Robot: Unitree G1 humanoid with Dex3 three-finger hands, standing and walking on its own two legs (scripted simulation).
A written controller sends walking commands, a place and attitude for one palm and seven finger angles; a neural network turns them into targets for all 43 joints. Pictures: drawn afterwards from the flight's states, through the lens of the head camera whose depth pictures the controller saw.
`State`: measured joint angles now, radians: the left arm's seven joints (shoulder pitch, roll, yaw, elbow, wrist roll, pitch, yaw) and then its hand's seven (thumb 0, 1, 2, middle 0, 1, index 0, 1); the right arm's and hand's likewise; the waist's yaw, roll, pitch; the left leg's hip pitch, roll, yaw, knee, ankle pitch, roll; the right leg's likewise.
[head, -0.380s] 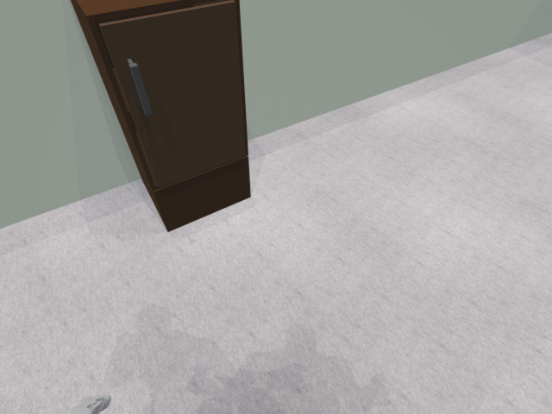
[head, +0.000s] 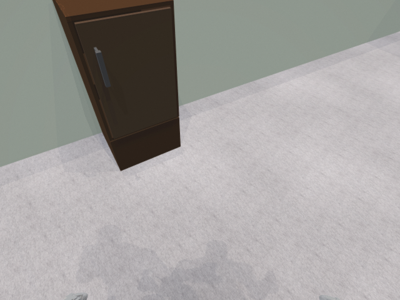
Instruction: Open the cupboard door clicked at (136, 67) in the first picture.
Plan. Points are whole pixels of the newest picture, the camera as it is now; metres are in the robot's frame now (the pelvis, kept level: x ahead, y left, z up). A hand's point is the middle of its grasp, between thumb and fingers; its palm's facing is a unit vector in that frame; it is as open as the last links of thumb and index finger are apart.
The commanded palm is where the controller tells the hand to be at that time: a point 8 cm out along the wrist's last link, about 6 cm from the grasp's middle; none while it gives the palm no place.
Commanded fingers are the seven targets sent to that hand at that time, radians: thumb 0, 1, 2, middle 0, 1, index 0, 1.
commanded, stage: stand and wait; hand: left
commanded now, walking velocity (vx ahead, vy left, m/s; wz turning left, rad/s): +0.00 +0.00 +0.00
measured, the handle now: (101, 67) +0.95 +0.47 -0.05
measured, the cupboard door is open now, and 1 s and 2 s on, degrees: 0 0 0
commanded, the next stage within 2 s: look at it before walking up in 0.66 s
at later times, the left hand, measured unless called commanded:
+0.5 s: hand out of the picture +0.06 +0.24 -0.15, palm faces -0.02 -0.94 -0.34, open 7.4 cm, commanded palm none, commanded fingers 0.00 0.90 0.90 -0.20 -0.30 -0.20 -0.30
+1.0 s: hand out of the picture +0.04 +0.24 -0.15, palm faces -0.02 -0.94 -0.33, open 7.4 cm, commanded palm none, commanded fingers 0.00 0.90 0.90 -0.20 -0.30 -0.20 -0.30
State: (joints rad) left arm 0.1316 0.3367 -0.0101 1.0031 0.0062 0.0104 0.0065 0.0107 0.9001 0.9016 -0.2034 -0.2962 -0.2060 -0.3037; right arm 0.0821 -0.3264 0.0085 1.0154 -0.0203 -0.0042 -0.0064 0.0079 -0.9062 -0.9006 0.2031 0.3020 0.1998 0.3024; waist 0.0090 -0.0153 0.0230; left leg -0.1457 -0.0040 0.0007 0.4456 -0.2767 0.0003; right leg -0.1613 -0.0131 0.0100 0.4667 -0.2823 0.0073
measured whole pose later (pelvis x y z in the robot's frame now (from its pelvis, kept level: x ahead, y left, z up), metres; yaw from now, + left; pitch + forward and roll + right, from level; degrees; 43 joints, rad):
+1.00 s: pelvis -0.03 -0.01 +0.01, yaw +0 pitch -2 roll +0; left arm 0.14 0.34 -0.01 1.09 0.01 0.00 0.00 0.01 0.90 0.90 -0.20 -0.30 -0.21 -0.30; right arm 0.12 -0.34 0.01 1.12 -0.01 -0.01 0.00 0.01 -0.91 -0.90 0.20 0.30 0.20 0.30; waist 0.00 -0.01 0.03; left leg -0.13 0.01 0.00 0.37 -0.19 -0.01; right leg -0.15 0.00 0.01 0.38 -0.20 0.00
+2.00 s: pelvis +0.12 -0.05 +0.00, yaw -16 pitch +0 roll -1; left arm 0.43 0.14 0.03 1.07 0.02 -0.05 0.00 0.01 0.90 0.90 -0.20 -0.30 -0.20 -0.30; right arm 0.16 -0.20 -0.05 1.00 -0.03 -0.01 0.02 0.01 -0.91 -0.90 0.20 0.30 0.19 0.30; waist 0.03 0.00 0.03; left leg -0.59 0.12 0.07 1.00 -0.23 -0.05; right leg -0.08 0.05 0.02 0.37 -0.30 -0.04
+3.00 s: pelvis +0.42 -0.07 -0.01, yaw -47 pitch +0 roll -1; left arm 0.19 0.18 0.07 0.94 0.01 0.02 0.02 0.01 0.90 0.90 -0.20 -0.30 -0.20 -0.30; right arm 0.16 -0.18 -0.06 0.93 -0.02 0.04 -0.02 0.01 -0.91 -0.90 0.20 0.30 0.20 0.30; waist -0.01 0.01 0.10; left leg -0.49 0.14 0.04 1.15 -0.44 -0.08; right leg -0.32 0.03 -0.04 0.58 -0.26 -0.04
